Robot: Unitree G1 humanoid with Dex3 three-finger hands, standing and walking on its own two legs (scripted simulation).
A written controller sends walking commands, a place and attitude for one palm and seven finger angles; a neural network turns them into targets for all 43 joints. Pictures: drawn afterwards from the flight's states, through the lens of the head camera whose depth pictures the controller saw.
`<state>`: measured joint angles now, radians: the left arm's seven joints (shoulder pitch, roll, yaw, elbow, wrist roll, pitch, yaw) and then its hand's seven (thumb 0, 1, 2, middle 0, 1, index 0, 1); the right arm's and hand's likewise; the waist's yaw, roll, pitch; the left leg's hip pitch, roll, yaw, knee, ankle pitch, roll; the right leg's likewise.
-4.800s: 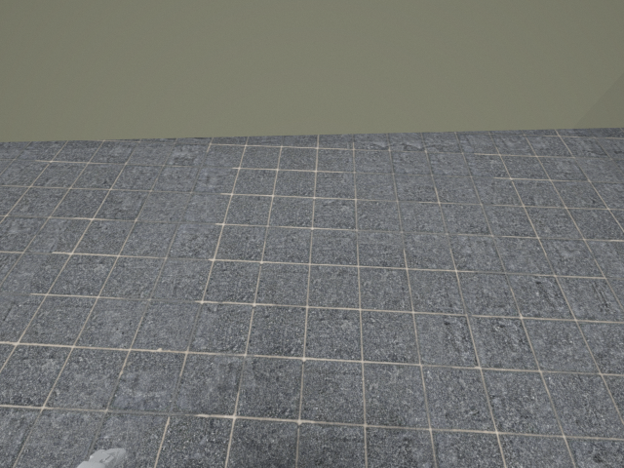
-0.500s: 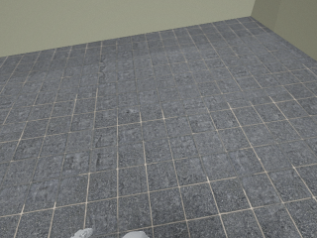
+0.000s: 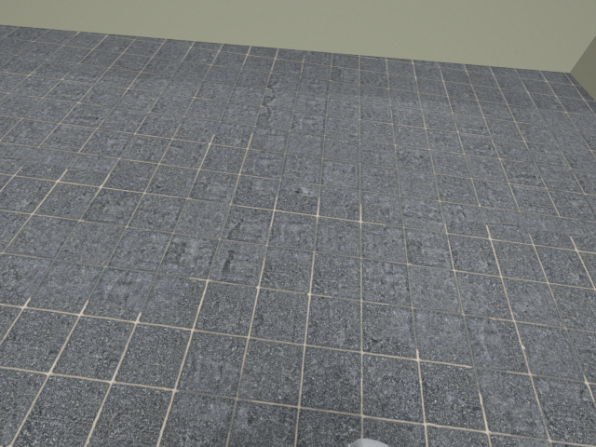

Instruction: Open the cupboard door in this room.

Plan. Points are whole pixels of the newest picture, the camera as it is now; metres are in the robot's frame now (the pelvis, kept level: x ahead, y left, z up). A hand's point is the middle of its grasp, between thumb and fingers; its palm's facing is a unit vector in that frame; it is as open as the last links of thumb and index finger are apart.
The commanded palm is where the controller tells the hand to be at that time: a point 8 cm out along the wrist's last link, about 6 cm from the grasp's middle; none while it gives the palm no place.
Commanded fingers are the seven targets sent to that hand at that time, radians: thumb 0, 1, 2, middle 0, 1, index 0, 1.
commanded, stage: turn or walk to find it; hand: left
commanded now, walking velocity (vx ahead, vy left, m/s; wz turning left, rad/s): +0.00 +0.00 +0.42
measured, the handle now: out of the picture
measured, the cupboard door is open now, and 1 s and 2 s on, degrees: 0 0 0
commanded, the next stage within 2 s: none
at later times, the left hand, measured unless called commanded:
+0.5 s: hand out of the picture +0.01 +0.16 -0.15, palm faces +0.24 -0.93 -0.26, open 7.4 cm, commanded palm none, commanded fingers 0.00 0.90 0.90 -0.20 -0.30 -0.20 -0.30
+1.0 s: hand out of the picture -0.10 +0.23 -0.17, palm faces +0.46 -0.85 -0.25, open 7.4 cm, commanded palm none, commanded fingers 0.00 0.90 0.90 -0.20 -0.30 -0.20 -0.30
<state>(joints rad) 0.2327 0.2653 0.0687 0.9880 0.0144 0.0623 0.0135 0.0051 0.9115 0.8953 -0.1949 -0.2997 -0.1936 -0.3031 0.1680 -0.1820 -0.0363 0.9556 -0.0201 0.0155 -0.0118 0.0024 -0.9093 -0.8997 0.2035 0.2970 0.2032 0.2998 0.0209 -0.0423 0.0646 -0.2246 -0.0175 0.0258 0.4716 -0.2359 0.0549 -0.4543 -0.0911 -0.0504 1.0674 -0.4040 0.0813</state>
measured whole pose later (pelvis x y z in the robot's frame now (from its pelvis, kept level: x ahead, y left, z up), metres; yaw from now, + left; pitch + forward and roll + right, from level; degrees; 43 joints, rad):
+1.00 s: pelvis -0.06 +0.01 +0.00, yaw +26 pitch +0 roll -1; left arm 0.19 0.25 0.06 0.96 0.01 0.06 0.01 0.00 0.91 0.90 -0.19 -0.30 -0.19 -0.30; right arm 0.17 -0.18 -0.04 0.95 -0.02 0.02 -0.01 0.00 -0.91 -0.90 0.21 0.30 0.20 0.30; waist 0.01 -0.02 0.07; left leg -0.23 -0.03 -0.01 0.45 -0.22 0.05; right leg -0.43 -0.08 -0.04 0.97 -0.43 0.09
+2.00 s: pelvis -0.11 -0.01 +0.00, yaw +51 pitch +0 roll -1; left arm 0.14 0.23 0.05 0.93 0.01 0.05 0.02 0.00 0.91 0.90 -0.19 -0.30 -0.19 -0.30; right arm 0.20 -0.19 -0.05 0.96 -0.03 0.03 -0.01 0.00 -0.91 -0.90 0.21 0.30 0.21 0.30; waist -0.02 0.01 0.06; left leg -0.25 -0.05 -0.05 0.46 -0.21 0.04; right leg -0.38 -0.06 -0.02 0.84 -0.44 0.08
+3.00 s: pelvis -0.12 -0.06 -0.01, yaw +78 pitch -1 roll +0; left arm 0.17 0.18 0.03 0.90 0.02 0.01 0.02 0.00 0.91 0.90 -0.20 -0.30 -0.20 -0.30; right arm 0.20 -0.23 -0.08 0.96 -0.02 0.06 0.00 0.00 -0.91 -0.90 0.20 0.30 0.20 0.30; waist -0.01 0.05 0.05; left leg -0.41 -0.05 -0.08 0.83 -0.43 -0.01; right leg -0.26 -0.05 -0.09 0.58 -0.30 -0.01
